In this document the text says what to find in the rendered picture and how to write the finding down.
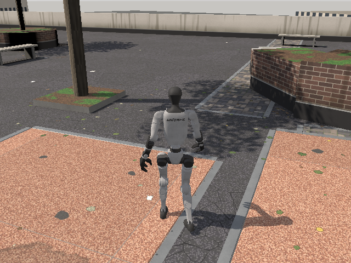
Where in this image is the right robot hand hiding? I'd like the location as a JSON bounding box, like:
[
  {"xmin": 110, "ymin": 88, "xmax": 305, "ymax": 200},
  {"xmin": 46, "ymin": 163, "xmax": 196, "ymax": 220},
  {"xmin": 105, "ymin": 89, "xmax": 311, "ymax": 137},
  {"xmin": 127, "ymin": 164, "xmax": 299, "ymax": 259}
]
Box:
[{"xmin": 191, "ymin": 143, "xmax": 204, "ymax": 152}]

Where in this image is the humanoid robot torso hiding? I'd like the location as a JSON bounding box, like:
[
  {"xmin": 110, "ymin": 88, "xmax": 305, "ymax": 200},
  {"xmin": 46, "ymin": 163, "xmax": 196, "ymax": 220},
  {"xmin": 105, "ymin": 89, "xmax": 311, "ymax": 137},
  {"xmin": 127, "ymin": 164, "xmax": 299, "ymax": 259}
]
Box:
[{"xmin": 163, "ymin": 108, "xmax": 188, "ymax": 164}]

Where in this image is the right robot upper arm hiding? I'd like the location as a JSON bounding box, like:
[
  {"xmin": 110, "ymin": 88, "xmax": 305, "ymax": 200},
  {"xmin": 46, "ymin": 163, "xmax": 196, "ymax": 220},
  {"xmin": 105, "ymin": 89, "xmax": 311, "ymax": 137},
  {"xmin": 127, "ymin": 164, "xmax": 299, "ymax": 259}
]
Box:
[{"xmin": 187, "ymin": 110, "xmax": 201, "ymax": 139}]

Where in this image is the left robot hand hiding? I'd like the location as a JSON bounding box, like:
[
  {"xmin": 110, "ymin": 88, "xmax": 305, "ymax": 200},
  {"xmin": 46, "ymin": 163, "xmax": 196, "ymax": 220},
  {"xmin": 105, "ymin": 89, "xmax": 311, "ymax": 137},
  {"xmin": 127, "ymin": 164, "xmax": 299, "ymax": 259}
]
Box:
[{"xmin": 140, "ymin": 157, "xmax": 152, "ymax": 172}]

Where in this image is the left robot upper arm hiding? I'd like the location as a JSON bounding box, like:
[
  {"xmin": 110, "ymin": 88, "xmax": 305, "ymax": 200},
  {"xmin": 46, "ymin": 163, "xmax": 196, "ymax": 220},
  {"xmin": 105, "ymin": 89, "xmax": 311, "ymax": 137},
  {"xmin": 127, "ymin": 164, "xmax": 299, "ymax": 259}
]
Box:
[{"xmin": 149, "ymin": 111, "xmax": 164, "ymax": 142}]

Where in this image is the robot left forearm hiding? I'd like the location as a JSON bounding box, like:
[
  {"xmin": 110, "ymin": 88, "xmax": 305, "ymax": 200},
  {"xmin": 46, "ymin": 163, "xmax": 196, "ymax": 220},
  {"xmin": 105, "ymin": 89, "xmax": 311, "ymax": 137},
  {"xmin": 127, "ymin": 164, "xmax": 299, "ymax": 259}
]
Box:
[{"xmin": 142, "ymin": 133, "xmax": 154, "ymax": 159}]

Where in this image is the robot right forearm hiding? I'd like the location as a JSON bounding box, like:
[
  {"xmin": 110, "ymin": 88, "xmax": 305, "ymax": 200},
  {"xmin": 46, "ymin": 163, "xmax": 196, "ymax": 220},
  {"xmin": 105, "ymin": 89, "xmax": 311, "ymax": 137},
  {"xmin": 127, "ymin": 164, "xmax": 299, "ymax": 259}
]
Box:
[{"xmin": 196, "ymin": 130, "xmax": 204, "ymax": 146}]

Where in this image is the robot left foot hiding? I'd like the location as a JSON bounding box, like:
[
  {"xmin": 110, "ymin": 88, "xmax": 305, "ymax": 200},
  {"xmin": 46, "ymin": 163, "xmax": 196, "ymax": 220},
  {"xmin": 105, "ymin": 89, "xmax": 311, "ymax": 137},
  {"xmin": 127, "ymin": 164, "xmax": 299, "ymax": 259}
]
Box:
[{"xmin": 160, "ymin": 206, "xmax": 168, "ymax": 219}]

